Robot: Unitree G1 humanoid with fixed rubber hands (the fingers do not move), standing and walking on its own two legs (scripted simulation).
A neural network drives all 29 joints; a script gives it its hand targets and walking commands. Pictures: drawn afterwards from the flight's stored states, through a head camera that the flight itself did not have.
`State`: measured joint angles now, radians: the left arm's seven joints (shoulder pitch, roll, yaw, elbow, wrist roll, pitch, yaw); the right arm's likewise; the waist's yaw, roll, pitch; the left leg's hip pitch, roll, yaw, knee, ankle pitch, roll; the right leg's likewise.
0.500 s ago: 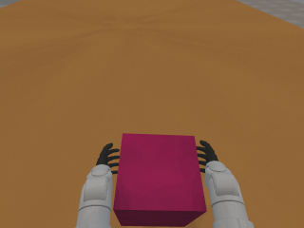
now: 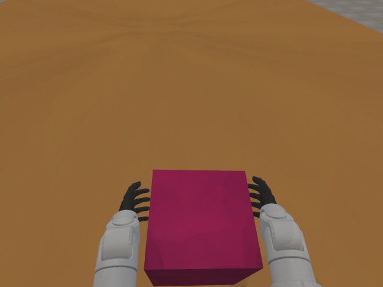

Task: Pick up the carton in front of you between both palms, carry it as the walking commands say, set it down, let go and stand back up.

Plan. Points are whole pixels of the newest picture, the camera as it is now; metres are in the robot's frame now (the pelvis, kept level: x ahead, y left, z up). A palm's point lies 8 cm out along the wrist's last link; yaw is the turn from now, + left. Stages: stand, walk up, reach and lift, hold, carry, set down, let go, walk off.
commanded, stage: hold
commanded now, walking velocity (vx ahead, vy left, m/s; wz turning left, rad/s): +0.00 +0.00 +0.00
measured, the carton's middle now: (196, 232) +0.30 +0.01 -0.05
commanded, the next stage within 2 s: set down in 0.44 s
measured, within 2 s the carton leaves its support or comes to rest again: neither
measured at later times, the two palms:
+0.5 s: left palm (134, 206) +0.31 +0.14 +0.05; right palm (276, 217) +0.27 -0.16 +0.06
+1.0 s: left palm (141, 225) +0.34 +0.15 -0.11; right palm (251, 232) +0.31 -0.14 -0.09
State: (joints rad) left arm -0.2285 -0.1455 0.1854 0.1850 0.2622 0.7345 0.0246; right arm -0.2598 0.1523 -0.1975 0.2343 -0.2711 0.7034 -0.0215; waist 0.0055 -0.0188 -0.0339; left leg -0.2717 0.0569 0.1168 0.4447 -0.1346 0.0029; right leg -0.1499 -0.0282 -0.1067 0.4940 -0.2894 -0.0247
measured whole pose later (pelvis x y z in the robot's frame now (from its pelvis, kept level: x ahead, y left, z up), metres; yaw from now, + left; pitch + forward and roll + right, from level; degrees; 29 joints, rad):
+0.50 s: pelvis +0.00 +0.03 +0.01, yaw -8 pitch -7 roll +0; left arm -0.29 -0.16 0.24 0.27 0.32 0.73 0.00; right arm -0.32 0.17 -0.28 0.33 -0.30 0.68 0.02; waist 0.00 -0.04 0.03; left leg -0.10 -0.01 0.00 0.36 -0.13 0.01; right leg -0.03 0.00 0.07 0.39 -0.23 0.01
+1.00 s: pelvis -0.03 +0.03 -0.04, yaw -7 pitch +18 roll -1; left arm -0.55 -0.14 0.44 0.56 0.38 0.23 0.01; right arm -0.55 0.25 -0.49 0.53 -0.38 0.21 -0.05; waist 0.01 -0.04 0.06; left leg -0.84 -0.02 -0.06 0.73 -0.19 0.00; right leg -0.76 0.05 0.07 0.77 -0.32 0.02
